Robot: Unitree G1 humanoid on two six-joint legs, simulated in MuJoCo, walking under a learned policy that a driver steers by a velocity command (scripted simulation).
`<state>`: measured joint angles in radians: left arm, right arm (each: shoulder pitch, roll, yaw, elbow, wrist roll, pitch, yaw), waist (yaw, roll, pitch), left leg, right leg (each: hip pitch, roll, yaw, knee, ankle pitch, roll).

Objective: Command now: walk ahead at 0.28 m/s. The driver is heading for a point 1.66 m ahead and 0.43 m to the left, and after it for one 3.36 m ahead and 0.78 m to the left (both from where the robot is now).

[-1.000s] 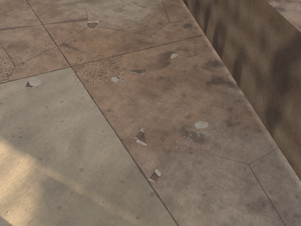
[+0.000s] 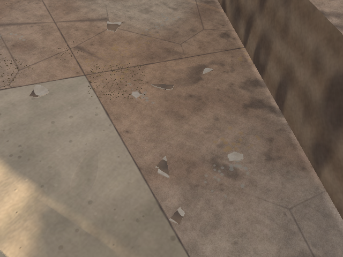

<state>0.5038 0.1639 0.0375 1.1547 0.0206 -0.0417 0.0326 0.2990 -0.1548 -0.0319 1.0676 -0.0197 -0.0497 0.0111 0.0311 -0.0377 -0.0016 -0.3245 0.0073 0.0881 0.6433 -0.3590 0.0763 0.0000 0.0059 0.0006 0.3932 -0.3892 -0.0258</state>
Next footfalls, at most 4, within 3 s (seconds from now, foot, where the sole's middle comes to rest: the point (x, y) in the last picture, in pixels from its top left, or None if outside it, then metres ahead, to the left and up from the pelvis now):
0.42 right None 0.20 -0.07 -0.77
0.96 right None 0.32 -0.10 -0.77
1.50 left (162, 225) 0.66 0.05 -0.77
2.06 right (204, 165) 0.97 -0.13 -0.77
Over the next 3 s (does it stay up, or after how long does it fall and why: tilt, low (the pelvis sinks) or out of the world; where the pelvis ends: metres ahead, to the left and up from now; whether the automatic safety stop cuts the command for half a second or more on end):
stays up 1.25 0.09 0.01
